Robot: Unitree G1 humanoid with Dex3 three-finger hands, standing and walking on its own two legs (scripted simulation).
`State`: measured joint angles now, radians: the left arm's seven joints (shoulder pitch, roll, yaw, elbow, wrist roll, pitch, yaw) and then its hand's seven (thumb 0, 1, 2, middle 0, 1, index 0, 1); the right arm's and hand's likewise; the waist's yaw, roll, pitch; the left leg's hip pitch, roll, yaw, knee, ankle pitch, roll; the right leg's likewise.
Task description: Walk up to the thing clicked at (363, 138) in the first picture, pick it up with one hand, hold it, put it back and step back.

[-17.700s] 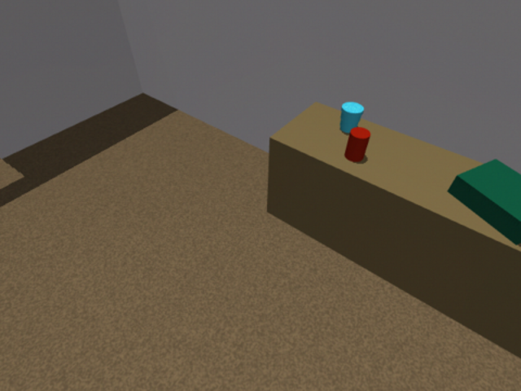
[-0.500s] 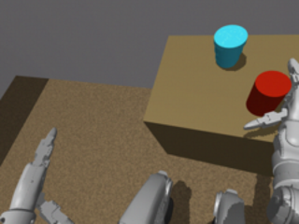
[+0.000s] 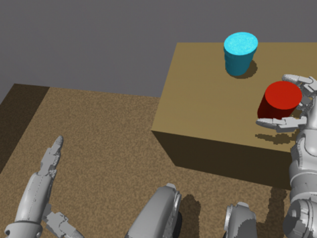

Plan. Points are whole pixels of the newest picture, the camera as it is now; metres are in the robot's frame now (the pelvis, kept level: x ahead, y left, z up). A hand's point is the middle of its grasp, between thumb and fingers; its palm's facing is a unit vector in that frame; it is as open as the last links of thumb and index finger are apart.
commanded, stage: close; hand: right
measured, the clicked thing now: (276, 105) +0.51 -0.16 -0.05
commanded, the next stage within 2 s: settle in 0.06 s
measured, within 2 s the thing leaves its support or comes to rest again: leaves its support in 0.52 s
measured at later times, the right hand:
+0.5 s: hand (282, 107) +0.49 -0.17 -0.03, palm faces +0.07 +1.00 -0.01, open 10.5 cm
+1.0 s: hand (294, 90) +0.50 -0.18 +0.03, palm faces +0.09 +1.00 -0.01, open 10.6 cm
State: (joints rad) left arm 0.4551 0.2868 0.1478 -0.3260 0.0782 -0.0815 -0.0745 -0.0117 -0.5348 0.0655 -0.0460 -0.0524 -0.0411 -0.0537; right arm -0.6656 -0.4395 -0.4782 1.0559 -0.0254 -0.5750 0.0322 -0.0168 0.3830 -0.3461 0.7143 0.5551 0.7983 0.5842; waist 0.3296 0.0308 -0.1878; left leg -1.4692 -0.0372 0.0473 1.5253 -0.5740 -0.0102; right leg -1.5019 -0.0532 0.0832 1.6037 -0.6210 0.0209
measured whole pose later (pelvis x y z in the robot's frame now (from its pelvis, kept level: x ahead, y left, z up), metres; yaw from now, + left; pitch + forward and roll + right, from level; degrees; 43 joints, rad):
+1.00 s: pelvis +0.02 +0.00 +0.05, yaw -1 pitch +26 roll +4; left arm 0.40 0.26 0.07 -0.15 0.08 -0.06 -0.05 -0.01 -0.53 0.07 -0.05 -0.05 -0.05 -0.06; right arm -0.66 -0.42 -0.41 1.07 0.00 -0.51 0.06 -0.06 0.57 -0.97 0.71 1.11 0.79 1.16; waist 0.29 0.02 -0.16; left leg -1.25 -0.04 0.04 1.32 -0.54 -0.01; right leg -1.28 -0.05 0.07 1.41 -0.58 0.02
